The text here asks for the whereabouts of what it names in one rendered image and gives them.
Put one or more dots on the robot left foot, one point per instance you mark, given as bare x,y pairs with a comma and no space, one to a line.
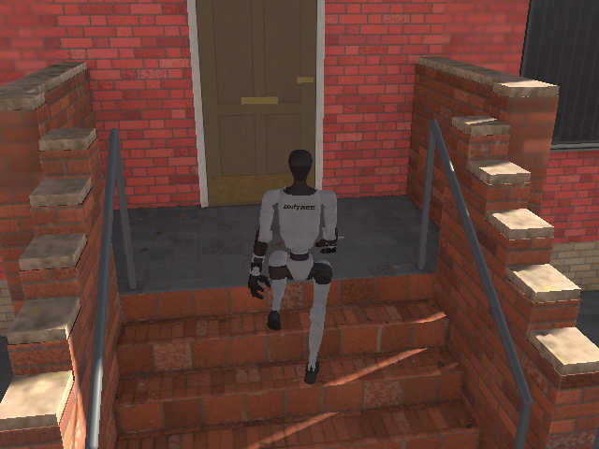
274,320

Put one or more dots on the right robot forearm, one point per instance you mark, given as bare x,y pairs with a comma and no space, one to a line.
332,243

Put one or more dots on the robot left upper arm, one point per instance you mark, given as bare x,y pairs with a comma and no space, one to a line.
270,198

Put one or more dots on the robot right upper arm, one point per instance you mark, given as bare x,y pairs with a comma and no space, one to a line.
329,200

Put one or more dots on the left robot hand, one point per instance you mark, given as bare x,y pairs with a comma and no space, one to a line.
253,285

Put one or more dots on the robot right thigh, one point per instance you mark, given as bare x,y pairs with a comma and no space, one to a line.
322,277

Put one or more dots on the right robot hand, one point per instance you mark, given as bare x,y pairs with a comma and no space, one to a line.
321,243

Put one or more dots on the left robot forearm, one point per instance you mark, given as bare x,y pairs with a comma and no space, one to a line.
260,249

